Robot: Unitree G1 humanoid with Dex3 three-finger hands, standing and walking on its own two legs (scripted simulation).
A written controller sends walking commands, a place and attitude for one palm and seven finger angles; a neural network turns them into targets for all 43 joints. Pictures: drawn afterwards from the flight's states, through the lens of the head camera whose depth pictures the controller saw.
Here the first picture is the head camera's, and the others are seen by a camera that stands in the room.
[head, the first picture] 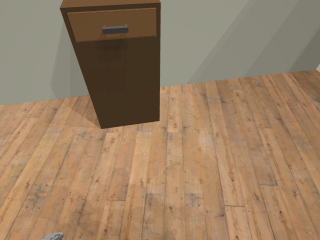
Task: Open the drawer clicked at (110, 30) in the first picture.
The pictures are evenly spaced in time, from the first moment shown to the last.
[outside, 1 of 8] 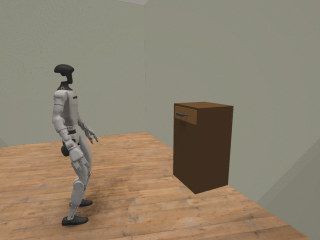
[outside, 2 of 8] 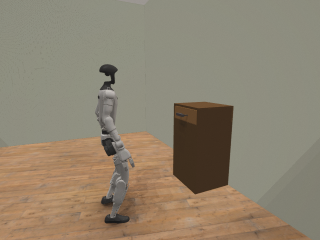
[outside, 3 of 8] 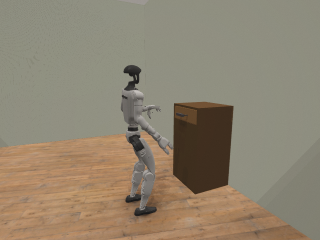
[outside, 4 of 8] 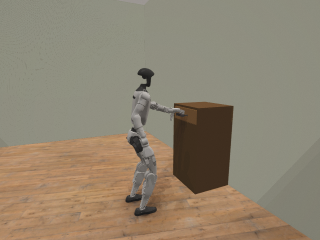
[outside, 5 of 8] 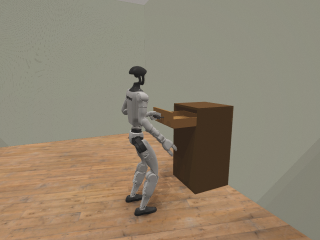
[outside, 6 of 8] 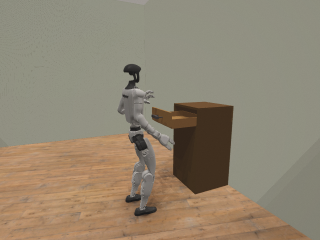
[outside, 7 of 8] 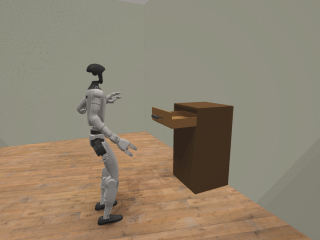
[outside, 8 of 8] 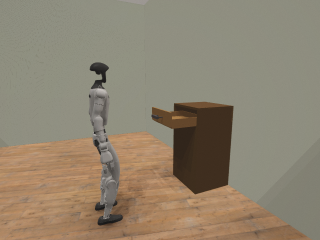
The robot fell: no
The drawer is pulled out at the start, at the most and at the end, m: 0.00 0.30 0.29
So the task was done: yes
